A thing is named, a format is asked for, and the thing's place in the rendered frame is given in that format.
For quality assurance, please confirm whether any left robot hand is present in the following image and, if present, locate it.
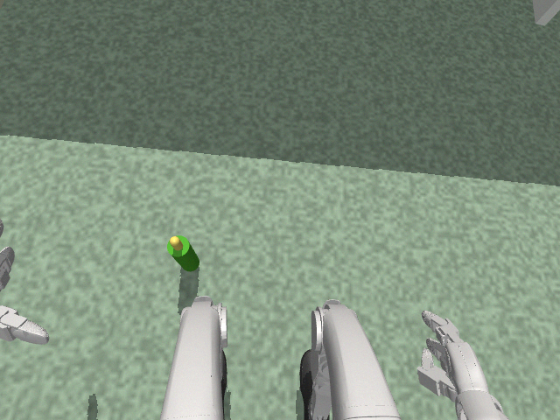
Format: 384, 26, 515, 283
0, 219, 49, 345

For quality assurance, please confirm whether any right robot arm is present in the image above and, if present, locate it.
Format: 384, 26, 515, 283
455, 390, 509, 420

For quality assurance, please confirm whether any right robot foot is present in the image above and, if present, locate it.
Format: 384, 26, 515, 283
300, 349, 330, 420

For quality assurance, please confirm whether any bottle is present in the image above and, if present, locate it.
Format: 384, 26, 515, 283
167, 235, 200, 271

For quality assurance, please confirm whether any right robot hand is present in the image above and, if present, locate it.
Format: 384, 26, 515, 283
417, 311, 489, 403

